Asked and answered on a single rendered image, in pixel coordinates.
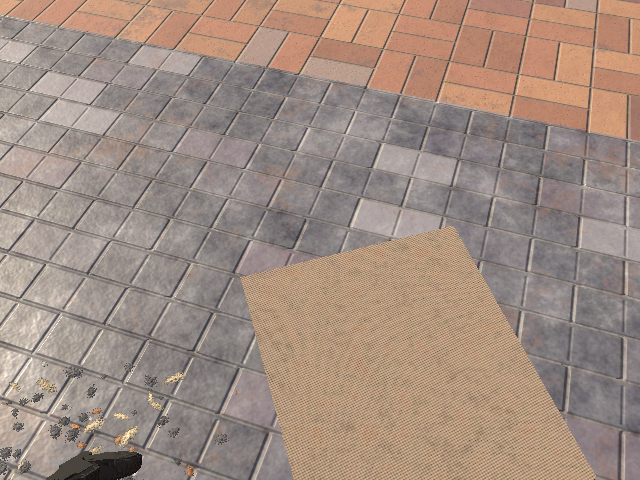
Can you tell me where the left robot hand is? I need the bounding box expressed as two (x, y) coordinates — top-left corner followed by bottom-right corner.
(46, 451), (142, 480)

